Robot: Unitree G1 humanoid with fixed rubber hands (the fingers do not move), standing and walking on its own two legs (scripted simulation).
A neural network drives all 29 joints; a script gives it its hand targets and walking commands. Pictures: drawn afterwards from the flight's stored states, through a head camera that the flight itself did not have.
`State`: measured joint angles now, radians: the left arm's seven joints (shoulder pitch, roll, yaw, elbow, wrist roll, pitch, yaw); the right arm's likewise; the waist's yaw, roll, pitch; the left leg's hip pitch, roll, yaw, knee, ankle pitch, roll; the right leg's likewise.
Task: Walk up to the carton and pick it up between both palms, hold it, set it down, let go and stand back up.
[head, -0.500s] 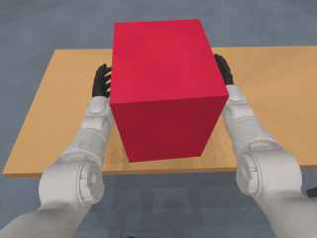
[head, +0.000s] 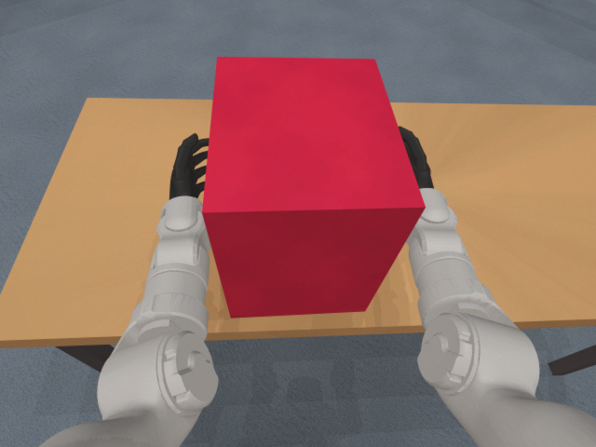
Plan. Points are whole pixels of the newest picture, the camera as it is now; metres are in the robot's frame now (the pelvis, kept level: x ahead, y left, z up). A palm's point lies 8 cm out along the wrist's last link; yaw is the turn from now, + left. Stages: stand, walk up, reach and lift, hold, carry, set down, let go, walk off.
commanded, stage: reach and lift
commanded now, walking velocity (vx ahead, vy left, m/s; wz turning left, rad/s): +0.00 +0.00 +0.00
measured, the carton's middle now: (298, 196) +0.46 +0.04 +0.04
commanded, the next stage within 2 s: none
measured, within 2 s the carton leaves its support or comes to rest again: leaves its support in 1.48 s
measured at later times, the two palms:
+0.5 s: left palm (186, 194) +0.42 +0.19 +0.07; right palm (414, 185) +0.46 -0.12 +0.09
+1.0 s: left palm (182, 201) +0.40 +0.19 +0.08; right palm (418, 195) +0.43 -0.12 +0.10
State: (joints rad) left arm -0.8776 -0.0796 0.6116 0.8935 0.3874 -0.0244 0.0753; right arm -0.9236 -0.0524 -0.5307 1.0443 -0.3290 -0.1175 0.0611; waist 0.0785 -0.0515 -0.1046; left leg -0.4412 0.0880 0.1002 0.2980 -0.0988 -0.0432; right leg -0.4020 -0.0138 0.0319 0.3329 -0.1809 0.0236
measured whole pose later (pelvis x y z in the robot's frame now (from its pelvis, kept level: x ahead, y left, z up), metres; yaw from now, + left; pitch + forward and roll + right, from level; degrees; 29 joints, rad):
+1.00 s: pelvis -0.02 +0.00 +0.00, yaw +1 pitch +16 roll +0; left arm -0.91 -0.05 0.57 1.01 0.35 -0.15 0.10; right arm -0.93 -0.08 -0.55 1.19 -0.38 -0.35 -0.01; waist 0.07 -0.06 -0.14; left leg -0.50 0.09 0.08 0.27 -0.04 -0.04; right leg -0.45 -0.01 0.01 0.31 -0.13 0.02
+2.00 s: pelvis -0.04 +0.00 +0.00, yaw +3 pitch +3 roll -1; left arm -0.95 0.05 0.39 0.94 0.24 0.23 0.11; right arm -0.92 -0.06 -0.36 1.12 -0.08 -0.05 -0.07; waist 0.03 -0.07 -0.12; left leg -0.29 0.09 0.04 0.29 -0.05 -0.04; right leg -0.21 -0.01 -0.03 0.30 -0.14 0.02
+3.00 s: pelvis -0.03 +0.00 +0.00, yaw +5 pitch -6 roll -1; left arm -0.82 0.08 0.27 0.42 0.21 0.77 0.04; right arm -0.87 -0.15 0.03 0.71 0.34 0.45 -0.23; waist -0.09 -0.04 -0.10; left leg -0.12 0.06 0.02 0.35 -0.12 -0.04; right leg -0.02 -0.04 -0.05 0.33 -0.21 0.03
